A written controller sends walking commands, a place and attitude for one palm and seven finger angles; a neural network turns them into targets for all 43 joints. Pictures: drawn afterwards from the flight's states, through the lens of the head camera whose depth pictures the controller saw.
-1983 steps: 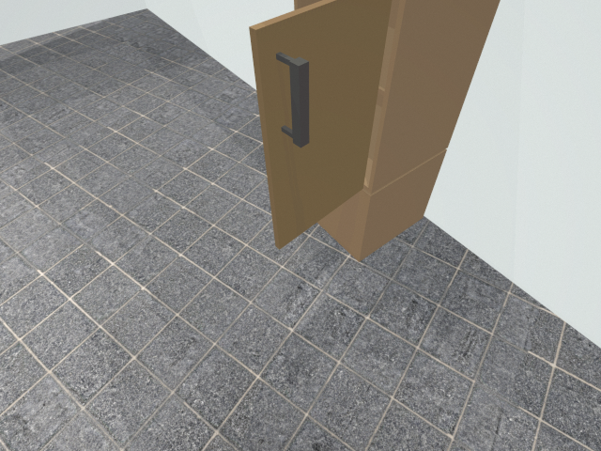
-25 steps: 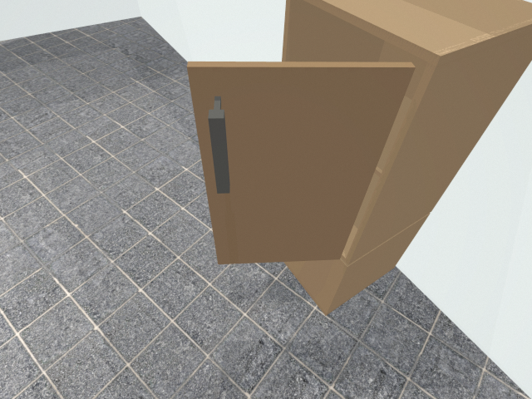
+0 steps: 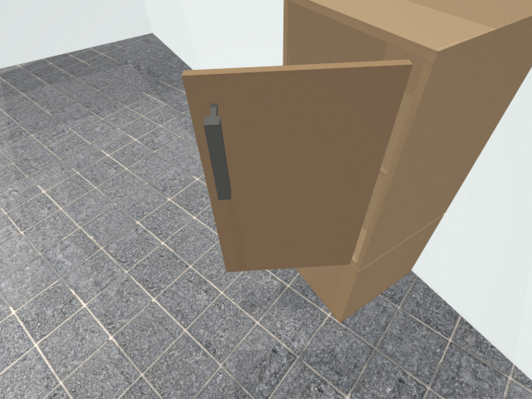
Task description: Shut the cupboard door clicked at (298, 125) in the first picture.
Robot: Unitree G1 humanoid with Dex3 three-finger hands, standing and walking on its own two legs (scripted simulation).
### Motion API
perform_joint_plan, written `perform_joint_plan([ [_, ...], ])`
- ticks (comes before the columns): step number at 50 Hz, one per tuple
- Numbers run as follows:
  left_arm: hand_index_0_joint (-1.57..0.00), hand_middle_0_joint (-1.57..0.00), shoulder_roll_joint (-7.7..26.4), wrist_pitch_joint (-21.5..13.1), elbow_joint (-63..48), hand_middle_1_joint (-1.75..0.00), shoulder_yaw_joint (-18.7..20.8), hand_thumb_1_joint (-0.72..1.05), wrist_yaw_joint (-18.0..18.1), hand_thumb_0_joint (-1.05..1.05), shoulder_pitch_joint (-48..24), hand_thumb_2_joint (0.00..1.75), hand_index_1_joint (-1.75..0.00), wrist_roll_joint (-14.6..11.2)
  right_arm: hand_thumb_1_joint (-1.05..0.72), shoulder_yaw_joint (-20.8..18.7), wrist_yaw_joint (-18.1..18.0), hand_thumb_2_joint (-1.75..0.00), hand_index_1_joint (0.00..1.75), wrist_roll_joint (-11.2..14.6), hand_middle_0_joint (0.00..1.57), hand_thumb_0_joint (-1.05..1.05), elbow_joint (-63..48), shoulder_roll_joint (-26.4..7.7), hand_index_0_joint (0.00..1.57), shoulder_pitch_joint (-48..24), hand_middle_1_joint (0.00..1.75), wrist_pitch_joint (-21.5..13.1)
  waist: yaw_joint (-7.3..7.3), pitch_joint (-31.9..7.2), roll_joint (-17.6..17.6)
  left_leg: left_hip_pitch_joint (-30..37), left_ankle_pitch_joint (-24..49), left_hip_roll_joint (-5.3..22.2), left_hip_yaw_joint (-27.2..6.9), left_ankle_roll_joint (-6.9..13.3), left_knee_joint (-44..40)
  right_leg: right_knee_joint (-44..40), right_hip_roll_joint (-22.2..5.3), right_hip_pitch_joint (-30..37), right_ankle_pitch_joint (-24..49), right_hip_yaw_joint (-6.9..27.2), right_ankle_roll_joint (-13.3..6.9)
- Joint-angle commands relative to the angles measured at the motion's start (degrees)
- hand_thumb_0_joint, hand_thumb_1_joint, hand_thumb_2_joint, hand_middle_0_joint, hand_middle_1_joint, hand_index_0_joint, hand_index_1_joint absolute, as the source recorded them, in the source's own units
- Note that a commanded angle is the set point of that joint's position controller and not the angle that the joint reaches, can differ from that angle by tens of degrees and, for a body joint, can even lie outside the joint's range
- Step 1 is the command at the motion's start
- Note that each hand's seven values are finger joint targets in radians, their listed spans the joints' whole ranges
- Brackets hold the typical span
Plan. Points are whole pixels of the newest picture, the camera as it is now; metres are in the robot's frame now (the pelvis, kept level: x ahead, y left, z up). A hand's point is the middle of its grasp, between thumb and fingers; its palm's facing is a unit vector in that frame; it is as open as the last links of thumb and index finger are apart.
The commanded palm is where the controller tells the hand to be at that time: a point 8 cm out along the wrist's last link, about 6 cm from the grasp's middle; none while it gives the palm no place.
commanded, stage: look again from close up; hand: left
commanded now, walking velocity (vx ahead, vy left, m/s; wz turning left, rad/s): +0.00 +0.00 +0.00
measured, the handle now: (219, 153) +0.49 +0.11 +0.11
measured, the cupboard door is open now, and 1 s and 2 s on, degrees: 60 60 60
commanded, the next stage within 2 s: shuffle to correct the standing spot in 0.08 s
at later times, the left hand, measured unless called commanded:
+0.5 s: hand out of the picture +0.02 +0.15 -0.18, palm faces +0.05 -0.98 -0.19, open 7.3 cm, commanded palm none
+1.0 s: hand out of the picture +0.08 +0.10 -0.18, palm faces +0.15 -0.98 -0.16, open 7.3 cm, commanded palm none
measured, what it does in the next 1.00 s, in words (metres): steps to the right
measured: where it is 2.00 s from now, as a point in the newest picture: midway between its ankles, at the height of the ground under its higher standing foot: outside the picture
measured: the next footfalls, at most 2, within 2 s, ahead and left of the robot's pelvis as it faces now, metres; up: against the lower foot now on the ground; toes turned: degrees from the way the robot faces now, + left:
right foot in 1.10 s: +0.16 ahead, -0.26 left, +0.00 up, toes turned +1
left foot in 1.58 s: +0.06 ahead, -0.01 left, +0.00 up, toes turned +4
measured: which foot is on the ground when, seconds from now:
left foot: down 0.00-1.00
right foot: down 0.00-0.74, up 0.76-1.00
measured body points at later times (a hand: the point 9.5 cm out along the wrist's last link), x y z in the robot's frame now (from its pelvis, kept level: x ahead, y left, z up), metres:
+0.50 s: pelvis +0.03 -0.03 -0.01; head +0.04 -0.03 +0.44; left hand +0.02 +0.20 -0.16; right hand +0.03 -0.25 -0.16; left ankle -0.01 +0.10 -0.74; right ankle -0.02 -0.12 -0.74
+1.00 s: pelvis +0.07 -0.08 +0.00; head +0.11 -0.06 +0.45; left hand +0.07 +0.15 -0.16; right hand +0.11 -0.31 -0.15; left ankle +0.03 +0.06 -0.74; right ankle +0.09 -0.24 -0.68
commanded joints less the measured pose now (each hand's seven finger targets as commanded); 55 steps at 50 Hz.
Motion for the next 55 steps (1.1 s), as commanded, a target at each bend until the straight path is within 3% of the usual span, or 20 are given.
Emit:
perform_joint_plan([
  [1,-0.2,-0.2,7.63,-0.54,-2.33,-0.3,1.09,0.9,0.48,0.0,2.49,0.9,-0.3,0.14,-0.9,-1.37,-0.56,-0.9,0.3,0.1,0.2,0.0,-1.92,-6.06,0.2,1.85,0.3,-0.79,-0.02,2.16,-3.34,0.85,9.78,6.59,-6.32,0.88,-4.68,-5.47,-4.72,-2.36,13.19,5.2,-2.46],
  [9,-0.2,-0.2,9.46,-0.42,-2.99,-0.3,1.48,0.9,0.32,0.0,0.61,0.9,-0.3,0.17,-0.9,-1.56,-0.64,-0.9,0.3,0.08,0.2,0.0,-1.37,-6.73,0.2,-0.34,0.3,-0.59,0.21,1.4,-1.98,1.48,10.52,6.8,-5.42,0.37,-4.27,-6.19,-5.25,-0.85,16.86,5.59,-2.63],
  [12,-0.2,-0.2,6.86,0.26,-1.92,-0.3,0.94,0.9,0.25,0.0,1.98,0.9,-0.3,0.27,-0.9,-0.98,-0.61,-0.9,0.3,-0.14,0.2,0.0,-0.49,-4.16,0.2,0.55,0.3,-0.04,0.15,2.55,-2.9,0.53,6.52,7.0,-5.74,0.51,-4.17,-6.11,-4.49,-1.1,10.45,3.73,-2.08],
  [16,-0.2,-0.2,6.81,1.16,-2.24,-0.3,1.4,0.9,-0.29,0.0,2.28,0.9,-0.3,0.61,-0.9,-1.66,-0.66,-0.9,0.3,-0.58,0.2,0.0,-0.72,-5.6,0.2,0.69,0.3,0.46,-0.15,4.64,0.03,-1.26,-0.93,8.35,-8.43,1.54,-5.65,-4.47,-3.03,-4.3,0.0,1.7,-2.12],
  [21,-0.2,-0.2,6.26,1.36,-2.88,-0.3,1.99,0.9,-0.73,0.0,4.31,0.9,-0.3,1.03,-0.9,-2.65,-1.25,-0.9,0.3,-0.63,0.2,0.0,-1.09,-6.96,0.2,1.74,0.3,0.54,0.19,4.22,2.11,-1.4,4.39,11.28,-11.75,3.75,-4.85,-0.56,-2.19,-4.76,2.78,-1.22,-2.02],
  [26,-0.2,-0.2,6.93,1.3,-2.35,-0.3,2.89,0.9,-0.5,0.0,8.38,0.9,-0.3,0.98,-0.9,-2.59,-1.84,-0.9,0.3,-0.5,0.2,0.0,-1.64,-4.39,0.2,2.05,0.3,0.49,0.73,1.58,-5.33,-5.65,8.64,6.57,-4.44,1.74,6.18,-3.7,-5.83,2.02,15.12,2.6,-3.71],
  [29,-0.2,-0.2,7.55,1.44,-1.62,-0.3,3.5,0.9,0.02,0.0,12.22,0.9,-0.3,1.19,-0.9,-2.36,-1.99,-0.9,0.3,-0.34,0.2,0.0,-3.07,-1.78,0.2,-0.64,0.3,0.76,2.59,2.85,-13.57,-16.23,-11.95,2.17,0.16,-0.08,18.38,-5.72,-11.5,9.53,38.82,7.7,-8.35],
  [32,-0.2,-0.2,6.05,1.77,-1.8,-0.3,3.19,0.9,0.56,0.0,12.17,0.9,-0.3,1.75,-0.9,-2.58,-2.02,-0.9,0.3,-0.08,0.2,0.0,-3.4,-0.26,0.2,-2.12,0.3,1.02,2.05,4.13,-8.61,-16.9,-15.73,3.39,0.38,-0.01,21.02,-4.82,-12.54,8.96,47.59,6.07,-12.73],
  [34,-0.2,-0.2,5.85,2.16,-2.43,-0.3,2.95,0.9,0.59,0.0,9.55,0.9,-0.3,1.37,-0.9,-2.39,-2.05,-0.9,0.3,-0.25,0.2,0.0,-2.21,0.41,0.2,0.8,0.3,1.0,-0.29,2.66,-6.06,-9.07,-7.28,3.04,1.58,-0.11,9.72,-0.6,-8.89,5.6,45.88,2.12,-10.26],
  [35,-0.2,-0.2,5.57,2.27,-2.72,-0.3,2.84,0.9,0.58,0.0,8.28,0.9,-0.3,0.94,-0.9,-2.62,-2.22,-0.9,0.3,-0.45,0.2,0.0,-0.52,-0.18,0.2,5.39,0.3,0.84,-2.62,0.63,-4.51,-0.63,3.42,3.39,0.98,0.28,1.85,5.11,-7.02,2.1,43.07,0.39,-7.96],
  [36,-0.2,-0.2,4.41,2.3,-3.56,-0.3,2.8,0.9,0.39,0.0,8.18,0.9,-0.3,0.58,-0.9,-3.49,-2.75,-0.9,0.3,-0.89,0.2,0.0,1.01,-3.67,0.2,10.56,0.3,0.48,-4.63,-2.15,2.05,10.23,19.46,12.11,-9.63,3.84,-2.52,15.0,-3.26,-7.43,28.97,-2.22,-4.29],
  [37,-0.2,-0.2,2.02,2.04,-4.64,-0.3,2.32,0.9,0.17,0.0,8.64,0.9,-0.3,0.32,-0.9,-4.4,-3.26,-0.9,0.3,-1.01,0.2,0.0,1.65,-7.96,0.2,14.41,0.3,0.51,-4.84,-3.9,14.29,16.55,42.15,26.67,-25.24,11.31,-4.33,28.13,1.19,-17.99,-7.66,-5.85,-1.06],
  [38,-0.2,-0.2,5.52,2.36,-5.67,-0.3,3.2,0.9,0.48,0.0,6.23,0.9,-0.3,0.93,-0.9,-4.16,-3.06,-0.9,0.3,-0.9,0.2,0.0,1.34,-8.47,0.2,14.77,0.3,1.12,-5.36,-2.9,8.99,13.04,46.94,29.76,-26.2,15.04,-4.43,34.98,0.49,-19.29,-16.66,-0.44,-1.51],
  [39,-0.2,-0.2,5.59,2.91,-5.62,-0.3,3.82,0.9,0.68,0.0,3.33,0.9,-0.3,1.3,-0.9,-3.84,-3.21,-0.9,0.3,-1.0,0.2,0.0,1.42,-7.68,0.2,12.26,0.3,1.13,-4.29,2.4,8.68,6.68,46.77,28.37,-22.97,13.93,-5.32,37.65,-0.99,-20.71,-14.51,2.06,-1.16],
  [41,-0.2,-0.2,3.84,3.71,-5.9,-0.3,4.27,0.9,-0.3,0.0,4.22,0.9,-0.3,1.49,-0.9,-3.42,-3.34,-0.9,0.3,-0.96,0.2,0.0,-1.2,-5.82,0.2,5.72,0.3,0.57,-1.03,6.63,6.06,-0.87,37.59,24.42,-16.46,10.92,-6.68,38.94,-2.28,-20.43,-9.07,1.54,-0.39],
  [44,-0.2,-0.2,1.66,4.59,-5.63,-0.3,4.3,0.9,-1.53,0.0,5.72,0.9,-0.3,1.24,-0.9,-3.88,-3.13,-0.9,0.3,-1.16,0.2,0.0,-2.92,-6.93,0.2,2.26,0.3,0.08,0.72,4.32,6.9,-2.61,33.72,19.87,-8.21,7.77,-7.13,34.11,-2.26,-17.11,-4.08,-1.2,0.81],
  [51,-0.2,-0.2,3.0,3.94,-9.33,-0.3,4.92,0.9,-2.58,0.0,-0.07,0.9,-0.3,0.77,-0.9,-6.63,-2.11,-0.9,0.3,-1.76,0.2,0.0,-4.71,-11.26,0.2,1.4,0.3,1.63,-0.77,1.35,12.31,-1.68,25.64,18.05,-6.27,4.66,-2.16,11.02,-0.91,-10.57,-1.23,-7.06,1.43],
  [53,-0.2,-0.2,4.96,2.88,-8.44,-0.3,5.61,0.9,-2.68,0.0,4.12,0.9,-0.3,0.86,-0.9,-6.98,-1.8,-0.9,0.3,-1.51,0.2,0.0,-5.29,-11.15,0.2,0.59,0.3,1.99,1.49,-1.31,7.85,-5.22,16.71,14.9,-4.23,1.07,4.5,-1.01,-0.55,-1.06,7.78,-7.04,1.35],
  [54,-0.2,-0.2,8.9,1.7,-7.38,-0.3,6.26,0.9,-2.16,0.0,7.8,0.9,-0.3,1.3,-0.9,-6.39,-1.25,-0.9,0.3,-1.04,0.2,0.0,-5.64,-7.88,0.2,2.01,0.3,2.13,2.8,-4.7,-3.72,-9.32,1.0,8.89,-0.95,-1.72,13.2,-6.1,-6.5,5.84,16.97,-1.24,0.62],
  [55,-0.2,-0.2,14.87,1.28,-7.39,-0.3,7.13,0.9,-1.28,0.0,8.13,0.9,-0.3,1.83,-0.9,-5.01,-0.87,-0.9,0.3,-0.53,0.2,0.0,-7.38,-1.52,0.2,3.49,0.3,2.36,2.68,-6.67,-24.3,-17.67,-21.88,1.61,1.33,-3.39,26.81,-8.63,-19.63,7.93,28.92,14.13,-3.3],
])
